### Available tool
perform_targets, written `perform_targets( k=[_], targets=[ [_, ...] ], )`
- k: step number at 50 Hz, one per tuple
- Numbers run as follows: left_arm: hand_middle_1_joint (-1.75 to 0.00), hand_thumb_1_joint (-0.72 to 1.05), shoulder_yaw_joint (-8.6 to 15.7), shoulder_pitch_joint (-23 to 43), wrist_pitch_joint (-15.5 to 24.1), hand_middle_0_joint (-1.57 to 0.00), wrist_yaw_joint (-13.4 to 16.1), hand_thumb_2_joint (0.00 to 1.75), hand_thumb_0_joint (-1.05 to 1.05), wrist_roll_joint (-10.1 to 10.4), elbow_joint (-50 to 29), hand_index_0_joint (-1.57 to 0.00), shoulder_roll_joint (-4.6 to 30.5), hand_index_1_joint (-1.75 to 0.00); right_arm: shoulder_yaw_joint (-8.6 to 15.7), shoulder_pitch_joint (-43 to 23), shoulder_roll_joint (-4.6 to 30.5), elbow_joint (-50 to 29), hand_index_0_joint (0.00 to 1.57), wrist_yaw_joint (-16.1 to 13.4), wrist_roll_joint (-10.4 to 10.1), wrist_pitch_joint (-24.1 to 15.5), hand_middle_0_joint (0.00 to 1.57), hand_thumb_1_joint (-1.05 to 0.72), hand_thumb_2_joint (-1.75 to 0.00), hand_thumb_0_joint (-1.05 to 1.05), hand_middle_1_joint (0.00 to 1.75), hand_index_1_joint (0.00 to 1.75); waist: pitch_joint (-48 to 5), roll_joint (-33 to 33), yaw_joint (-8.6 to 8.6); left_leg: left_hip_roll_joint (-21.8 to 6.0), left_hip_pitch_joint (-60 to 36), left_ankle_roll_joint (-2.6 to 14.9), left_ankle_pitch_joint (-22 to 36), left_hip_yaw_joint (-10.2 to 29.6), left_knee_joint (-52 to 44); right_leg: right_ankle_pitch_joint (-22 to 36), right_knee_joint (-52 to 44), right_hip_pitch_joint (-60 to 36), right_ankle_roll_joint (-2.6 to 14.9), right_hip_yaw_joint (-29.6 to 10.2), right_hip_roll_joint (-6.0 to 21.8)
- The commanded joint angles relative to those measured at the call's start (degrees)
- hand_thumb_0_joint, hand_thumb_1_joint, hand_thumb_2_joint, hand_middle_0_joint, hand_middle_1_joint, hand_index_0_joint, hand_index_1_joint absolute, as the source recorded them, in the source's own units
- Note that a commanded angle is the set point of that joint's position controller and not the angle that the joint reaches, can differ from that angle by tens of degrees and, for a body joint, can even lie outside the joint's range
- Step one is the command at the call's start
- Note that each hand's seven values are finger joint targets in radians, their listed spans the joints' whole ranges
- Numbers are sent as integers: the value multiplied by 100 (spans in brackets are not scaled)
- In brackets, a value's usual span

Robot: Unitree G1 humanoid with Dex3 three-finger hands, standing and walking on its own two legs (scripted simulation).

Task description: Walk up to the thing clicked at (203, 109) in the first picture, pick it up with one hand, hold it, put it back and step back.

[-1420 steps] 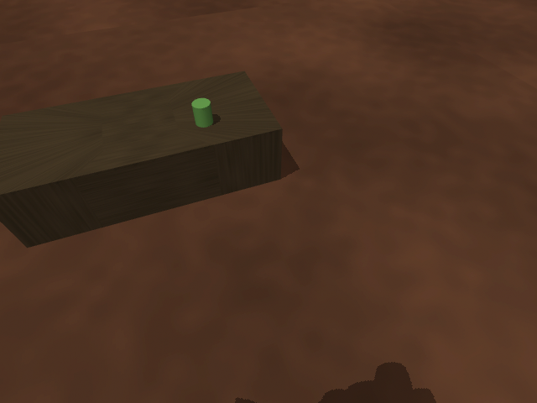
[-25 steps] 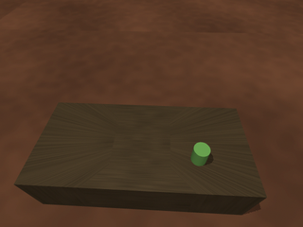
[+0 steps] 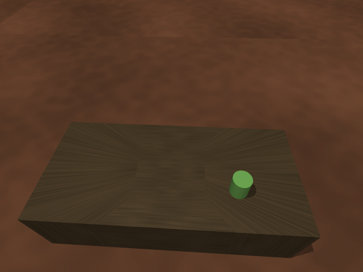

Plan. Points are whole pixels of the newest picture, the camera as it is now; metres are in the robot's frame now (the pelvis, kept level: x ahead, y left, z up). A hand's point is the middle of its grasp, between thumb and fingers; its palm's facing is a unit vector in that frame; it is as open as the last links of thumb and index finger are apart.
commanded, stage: stand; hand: right
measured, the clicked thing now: (240, 185) +0.53 -0.24 -0.40
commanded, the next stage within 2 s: step back in 0.76 s
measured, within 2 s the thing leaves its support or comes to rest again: neither
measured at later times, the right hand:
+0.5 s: hand out of the picture +0.07 -0.25 -0.16, palm faces -0.03 +0.94 -0.34, open 7.4 cm
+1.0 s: hand out of the picture +0.04 -0.26 -0.16, palm faces -0.02 +0.92 -0.40, open 7.4 cm
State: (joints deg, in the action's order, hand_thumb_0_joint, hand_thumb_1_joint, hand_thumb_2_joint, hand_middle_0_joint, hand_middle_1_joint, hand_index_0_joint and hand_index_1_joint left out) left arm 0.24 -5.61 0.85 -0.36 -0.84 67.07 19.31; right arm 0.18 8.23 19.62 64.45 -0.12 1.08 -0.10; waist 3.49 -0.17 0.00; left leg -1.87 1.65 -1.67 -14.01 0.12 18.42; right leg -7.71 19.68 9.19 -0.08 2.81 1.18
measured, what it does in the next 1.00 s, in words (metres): shifts its weight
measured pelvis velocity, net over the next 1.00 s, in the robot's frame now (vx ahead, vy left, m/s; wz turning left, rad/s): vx -0.05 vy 0.02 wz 0.01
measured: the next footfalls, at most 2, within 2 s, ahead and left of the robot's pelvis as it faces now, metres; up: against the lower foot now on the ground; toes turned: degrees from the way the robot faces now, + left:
right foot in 1.48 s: -0.13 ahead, -0.06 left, +0.00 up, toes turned -1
left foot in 1.80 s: -0.19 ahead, +0.19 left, +0.00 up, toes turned -3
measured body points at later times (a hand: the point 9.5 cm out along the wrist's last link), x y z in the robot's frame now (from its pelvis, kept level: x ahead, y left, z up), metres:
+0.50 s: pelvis +0.00 +0.00 +0.00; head +0.01 +0.00 +0.45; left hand +0.08 +0.30 -0.13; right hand +0.07 -0.30 -0.14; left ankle -0.04 +0.14 -0.75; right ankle +0.04 -0.12 -0.75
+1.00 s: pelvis -0.05 +0.02 -0.02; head +0.02 +0.03 +0.43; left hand +0.08 +0.33 -0.14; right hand +0.04 -0.30 -0.14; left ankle -0.08 +0.14 -0.71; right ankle +0.04 -0.12 -0.75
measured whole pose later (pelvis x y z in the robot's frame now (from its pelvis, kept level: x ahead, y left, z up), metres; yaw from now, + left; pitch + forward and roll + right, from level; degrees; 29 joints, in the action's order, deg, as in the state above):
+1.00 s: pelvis -0.05 +0.02 -0.02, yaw +1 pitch -1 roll +0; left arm 3.5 -0.9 -1.8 0.4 -2.0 56.4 21.0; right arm 3.5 6.1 23.5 55.0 0.7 -0.1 3.0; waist 10.3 0.4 0.7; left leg 1.6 18.5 3.1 -28.2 2.1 50.3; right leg -9.0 30.8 20.4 -0.5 2.1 3.8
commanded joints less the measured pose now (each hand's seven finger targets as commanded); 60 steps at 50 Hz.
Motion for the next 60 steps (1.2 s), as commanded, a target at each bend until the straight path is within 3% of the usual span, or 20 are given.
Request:
perform_targets(
  k=[1,6,16,36,37,38,41,42,43,44,46,49,50,52,53,54,55,56,58,60],
  targets=[
    [-30,90,221,190,102,-20,66,90,0,42,-331,-20,1230,-30,207,-91,1188,-300,20,-75,-18,-125,20,-90,-90,0,30,30,-318,41,-25,-572,624,211,655,366,-437,527,-243,-564,121,-656,648],
    [-30,90,208,175,101,-20,71,90,0,21,-350,-20,1213,-30,206,-95,1166,-301,20,-64,-25,-118,20,-90,-90,0,30,30,-320,33,-18,-569,571,215,602,380,-418,386,-273,-491,117,-643,638],
    [-30,90,217,202,88,-20,79,90,0,47,-383,-20,1232,-30,210,-108,1229,-307,20,-89,-24,-138,20,-90,-90,0,30,30,-470,-9,-18,-626,471,206,1039,392,-425,988,-115,-625,144,-607,678],
    [-30,90,216,235,101,-20,63,90,0,48,-444,-20,1242,-30,223,-120,1225,-319,20,-63,-27,-134,20,-90,-90,0,30,30,-373,-27,-30,-593,555,199,764,389,-478,679,-235,-568,145,-635,665],
    [-30,90,219,219,106,-20,64,90,0,37,-452,-20,1263,-30,224,-163,1205,-340,20,-63,-26,-136,20,-90,-90,0,30,30,-447,23,-20,-605,486,215,849,386,-441,819,-209,-575,166,-638,690],
    [-30,90,530,250,42,-20,81,90,0,111,-645,-20,1573,-30,351,-346,1524,-476,20,-38,-65,-43,20,-90,-90,0,30,30,142,17,-83,-461,917,410,1820,366,300,1825,214,-208,172,-715,632],
    [-30,90,632,132,-21,-20,119,90,0,125,-908,-20,1669,-30,375,-46,1302,-718,20,-34,-164,61,20,-90,-90,0,30,30,-523,408,0,-107,896,416,1602,46,1462,2457,259,-318,685,-1026,1075],
    [-30,90,680,178,-52,-20,125,90,0,99,-1024,-20,1739,-30,407,37,1266,-791,20,-36,-161,108,20,-90,-90,0,30,30,-717,651,5,139,997,379,975,-68,2026,2376,126,-298,997,-1354,1400],
    [-30,90,682,406,-74,-20,135,90,0,51,-1182,-20,1724,-30,442,98,1216,-855,20,-17,-141,174,20,-90,-90,0,30,30,-767,959,59,362,1143,399,-847,-52,2759,2154,-42,-66,1290,-1649,1789],
    [-30,90,692,493,-81,-20,147,90,0,-35,-1336,-20,1740,-30,489,173,1247,-931,20,-2,-113,237,20,-90,-90,0,30,30,-772,993,27,356,1243,462,-1768,227,3510,1999,-1,214,1525,-1815,2030],
    [-30,90,667,831,-115,-20,172,90,0,-88,-1581,-20,1636,-30,543,425,1271,-1056,20,25,-139,295,20,-90,-90,0,30,30,-766,946,193,177,1237,571,-1762,601,3864,1621,308,677,1441,-1417,1836],
    [-30,90,657,944,-173,-20,186,90,0,-153,-1808,-20,1673,-30,584,685,1321,-1132,20,19,-98,305,20,-90,-90,0,30,30,-790,1110,198,168,1471,449,-1475,324,3172,1489,587,538,1210,-1298,1667],
    [-30,90,651,912,-211,-20,187,90,0,-144,-1859,-20,1667,-30,603,763,1322,-1111,20,16,-60,288,20,-90,-90,0,30,30,-811,1052,197,187,1403,424,-1261,229,2586,1358,815,504,1148,-1254,1603],
    [-30,90,614,951,-318,-20,162,90,0,-48,-1953,-20,1591,-30,652,974,1296,-1057,20,9,51,204,20,-90,-90,0,30,30,-660,708,329,177,1083,355,-61,77,982,593,1562,793,769,-1007,1201],
    [-30,90,559,667,-369,-20,160,90,0,15,-2009,-20,1265,-30,726,758,1627,-1169,20,-7,188,142,20,-90,-90,0,30,30,-512,-456,180,-591,1106,452,868,1301,155,-598,2434,1286,461,-638,399],
    [-30,90,531,559,-409,-20,191,90,0,54,-2034,-20,1028,-30,824,296,2267,-1359,20,0,234,96,20,-90,-90,0,30,30,-413,-1465,7,-1583,1140,836,2022,2688,-101,-2710,3417,2060,166,-679,-697],
    [-30,90,637,754,-411,-20,269,90,0,-17,-1987,-20,1305,-30,877,174,2569,-1510,20,8,154,77,20,-90,-90,0,30,30,-491,-1542,297,-1903,1762,1299,2089,3227,-189,-3152,4226,1691,114,-1503,-810],
    [-30,90,667,829,-423,-20,295,90,0,-28,-1905,-20,1405,-30,805,-21,2243,-1529,20,-36,121,45,20,-90,-90,0,30,30,-415,-1010,221,-1742,1694,1301,2346,2728,26,-2826,4834,1748,146,-1687,-794],
    [-30,90,641,239,-428,-20,300,90,0,86,-1763,-20,1332,-30,647,-472,1761,-1612,20,-140,178,31,20,-90,-90,0,30,30,-442,-668,-239,-1165,831,1151,2866,1538,588,-2068,5274,2355,129,-1699,-816],
    [-30,90,668,67,-373,-20,262,90,0,33,-1783,-20,1416,-30,632,-201,1557,-1649,20,-192,105,8,20,-90,-90,0,30,30,-678,-679,-143,-1161,161,1291,3203,1407,859,-1985,5255,2362,-22,-1422,-685]
  ],
)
